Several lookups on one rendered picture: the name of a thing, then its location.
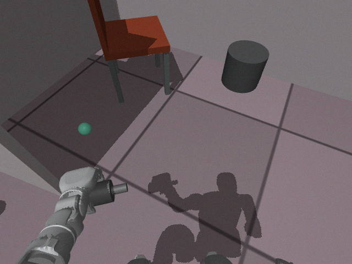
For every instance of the left robot hand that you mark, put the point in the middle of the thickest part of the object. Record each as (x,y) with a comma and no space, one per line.
(85,178)

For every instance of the chair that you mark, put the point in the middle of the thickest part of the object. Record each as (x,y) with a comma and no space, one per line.
(128,38)

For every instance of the left robot arm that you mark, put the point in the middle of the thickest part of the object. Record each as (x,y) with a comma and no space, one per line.
(56,239)

